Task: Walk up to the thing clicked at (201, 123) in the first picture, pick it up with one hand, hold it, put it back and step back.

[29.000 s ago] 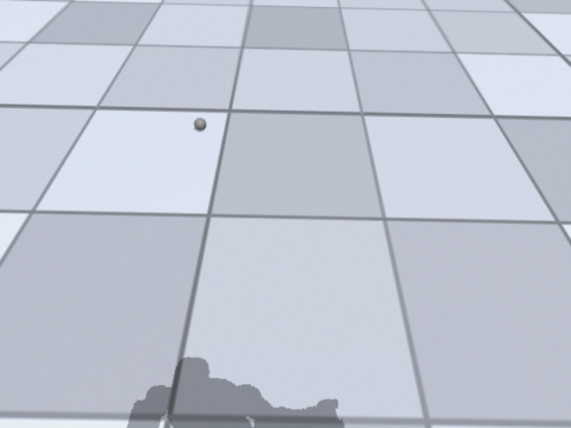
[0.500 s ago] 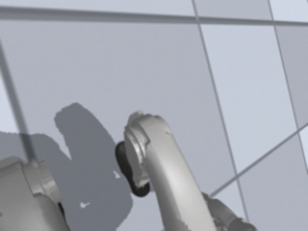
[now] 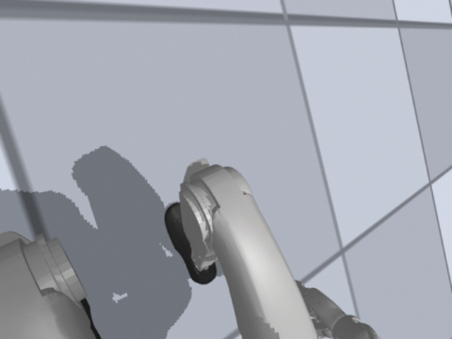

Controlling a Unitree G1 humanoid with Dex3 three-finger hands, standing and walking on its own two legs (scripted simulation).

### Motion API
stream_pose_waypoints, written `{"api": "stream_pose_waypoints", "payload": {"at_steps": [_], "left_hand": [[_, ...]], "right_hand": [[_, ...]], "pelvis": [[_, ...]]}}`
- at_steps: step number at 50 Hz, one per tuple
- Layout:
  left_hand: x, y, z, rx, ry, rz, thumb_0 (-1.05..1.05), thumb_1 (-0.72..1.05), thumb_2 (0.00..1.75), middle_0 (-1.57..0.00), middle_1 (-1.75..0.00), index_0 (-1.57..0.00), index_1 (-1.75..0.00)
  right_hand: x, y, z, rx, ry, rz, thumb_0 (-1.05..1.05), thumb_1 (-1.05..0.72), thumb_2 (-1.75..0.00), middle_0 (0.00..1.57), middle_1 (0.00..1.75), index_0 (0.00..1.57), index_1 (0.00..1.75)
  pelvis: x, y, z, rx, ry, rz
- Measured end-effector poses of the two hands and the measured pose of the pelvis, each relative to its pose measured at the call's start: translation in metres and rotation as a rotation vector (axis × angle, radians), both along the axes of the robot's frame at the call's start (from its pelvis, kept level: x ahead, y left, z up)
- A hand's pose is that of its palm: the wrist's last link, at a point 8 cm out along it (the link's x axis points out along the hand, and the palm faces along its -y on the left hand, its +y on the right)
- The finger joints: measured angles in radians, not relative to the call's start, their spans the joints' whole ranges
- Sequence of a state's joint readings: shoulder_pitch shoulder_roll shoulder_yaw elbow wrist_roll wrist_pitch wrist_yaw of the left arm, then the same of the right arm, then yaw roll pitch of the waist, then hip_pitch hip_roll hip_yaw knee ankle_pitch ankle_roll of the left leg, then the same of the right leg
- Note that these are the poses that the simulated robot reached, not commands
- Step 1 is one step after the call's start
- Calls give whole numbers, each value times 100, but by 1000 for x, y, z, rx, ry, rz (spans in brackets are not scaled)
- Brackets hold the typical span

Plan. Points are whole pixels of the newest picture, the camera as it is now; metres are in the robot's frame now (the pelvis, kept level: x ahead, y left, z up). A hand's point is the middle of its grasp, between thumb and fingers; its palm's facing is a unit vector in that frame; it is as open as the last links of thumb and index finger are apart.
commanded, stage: close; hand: left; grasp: from above
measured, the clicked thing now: out of the picture +0.48 +0.32 -0.28
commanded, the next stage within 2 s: settle in 1.56 s
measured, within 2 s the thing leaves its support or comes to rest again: neither
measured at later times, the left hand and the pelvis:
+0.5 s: hand out of the picture +0.47 +0.33 -0.25, palm faces -0.42 -0.14 -0.90, open 12.1 cm; pelvis +0.00 +0.00 +0.00, yaw -1 degrees
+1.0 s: hand out of the picture +0.47 +0.32 -0.26, palm faces -0.43 -0.13 -0.89, open 10.2 cm; pelvis +0.00 +0.00 +0.00, yaw -1 degrees
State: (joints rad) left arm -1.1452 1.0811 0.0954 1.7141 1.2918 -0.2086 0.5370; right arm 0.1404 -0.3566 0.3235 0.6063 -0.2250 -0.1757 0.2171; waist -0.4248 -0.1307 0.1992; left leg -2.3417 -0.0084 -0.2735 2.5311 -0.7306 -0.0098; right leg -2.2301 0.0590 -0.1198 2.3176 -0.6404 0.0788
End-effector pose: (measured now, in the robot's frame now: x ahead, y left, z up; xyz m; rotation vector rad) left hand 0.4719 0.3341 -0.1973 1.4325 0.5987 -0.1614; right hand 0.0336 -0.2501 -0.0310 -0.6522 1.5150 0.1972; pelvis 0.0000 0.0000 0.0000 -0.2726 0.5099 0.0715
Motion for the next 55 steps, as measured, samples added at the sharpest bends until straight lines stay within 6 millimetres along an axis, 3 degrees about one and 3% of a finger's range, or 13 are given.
{"api": "stream_pose_waypoints", "payload": {"at_steps": [18,33,45,55], "left_hand": [[1,-12,0,2,-39,-33,0,-26,84,-17,-109,-23,-103],[1,2,-1,15,-1,23,0,-14,75,-27,-101,-32,-95],[0,-9,-5,-24,-22,-59,0,-1,69,-35,-98,-41,-91],[0,-7,-4,17,-35,-31,0,10,64,-44,-93,-50,-86]], "right_hand": [[-1,3,1,5,-28,14,0,-90,-90,20,30,20,30],[-12,3,5,-4,8,-9,0,-91,-90,20,30,20,30],[-2,8,3,-1,1,23,0,-90,-90,20,30,20,30],[2,4,3,0,-23,37,0,-90,-90,20,30,20,30]], "pelvis": [[-4,1,0,-5,-17,-6],[-4,2,2,-9,-7,-7],[-4,2,3,-16,-18,-7],[-5,3,1,-14,-15,-11]]}}
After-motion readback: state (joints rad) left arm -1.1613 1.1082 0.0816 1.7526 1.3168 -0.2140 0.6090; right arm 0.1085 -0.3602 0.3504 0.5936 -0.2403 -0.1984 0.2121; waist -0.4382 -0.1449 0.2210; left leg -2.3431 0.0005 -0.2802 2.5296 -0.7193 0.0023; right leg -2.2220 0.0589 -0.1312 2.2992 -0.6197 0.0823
